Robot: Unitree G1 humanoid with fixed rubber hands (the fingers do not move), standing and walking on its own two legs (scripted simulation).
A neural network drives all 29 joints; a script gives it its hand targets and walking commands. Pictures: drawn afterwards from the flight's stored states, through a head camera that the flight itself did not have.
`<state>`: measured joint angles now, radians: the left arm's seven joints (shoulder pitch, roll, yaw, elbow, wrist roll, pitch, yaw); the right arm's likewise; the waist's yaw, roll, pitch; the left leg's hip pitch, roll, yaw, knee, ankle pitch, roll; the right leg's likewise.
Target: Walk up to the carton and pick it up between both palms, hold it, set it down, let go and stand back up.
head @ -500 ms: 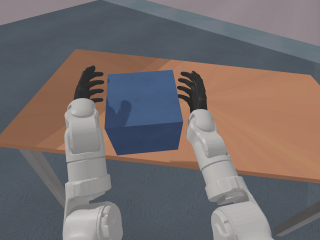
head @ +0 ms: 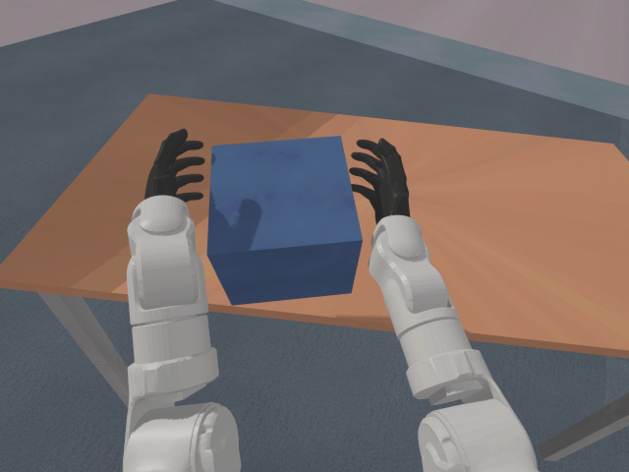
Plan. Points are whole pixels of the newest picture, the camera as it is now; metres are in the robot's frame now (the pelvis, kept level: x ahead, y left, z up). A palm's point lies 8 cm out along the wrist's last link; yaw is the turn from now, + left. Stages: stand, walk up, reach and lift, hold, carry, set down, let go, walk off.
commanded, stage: hold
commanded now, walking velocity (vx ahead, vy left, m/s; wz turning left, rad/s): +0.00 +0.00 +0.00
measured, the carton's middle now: (284, 222) +0.40 +0.00 +0.12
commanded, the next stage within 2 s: none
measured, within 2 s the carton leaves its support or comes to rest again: neither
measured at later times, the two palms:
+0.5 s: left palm (161, 200) +0.36 +0.14 +0.19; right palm (385, 205) +0.36 -0.12 +0.18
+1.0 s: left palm (163, 199) +0.36 +0.14 +0.19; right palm (386, 205) +0.36 -0.12 +0.18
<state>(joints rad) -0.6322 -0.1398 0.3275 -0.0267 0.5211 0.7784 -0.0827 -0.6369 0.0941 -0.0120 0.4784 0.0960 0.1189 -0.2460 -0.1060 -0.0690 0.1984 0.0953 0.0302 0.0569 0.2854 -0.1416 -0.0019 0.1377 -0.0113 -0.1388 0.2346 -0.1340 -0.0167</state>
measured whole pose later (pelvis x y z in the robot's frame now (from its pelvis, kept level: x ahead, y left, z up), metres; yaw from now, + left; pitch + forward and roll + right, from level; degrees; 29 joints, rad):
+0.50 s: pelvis +0.00 +0.00 +0.00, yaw +0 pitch -14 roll +0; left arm -0.65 -0.13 0.35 0.00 0.53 0.78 -0.10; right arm -0.65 0.11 -0.02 0.50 0.09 0.13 -0.26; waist -0.11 -0.07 0.19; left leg 0.09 0.03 0.05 0.28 -0.14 0.00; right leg 0.14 -0.01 -0.15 0.23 -0.13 -0.02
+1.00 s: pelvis +0.00 +0.00 +0.00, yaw +0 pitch -14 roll +0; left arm -0.64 -0.14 0.35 -0.01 0.53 0.78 -0.09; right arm -0.64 0.10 -0.01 0.49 0.09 0.13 -0.26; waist -0.11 -0.07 0.19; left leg 0.10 0.03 0.05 0.28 -0.14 0.00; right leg 0.14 -0.01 -0.15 0.23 -0.14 -0.02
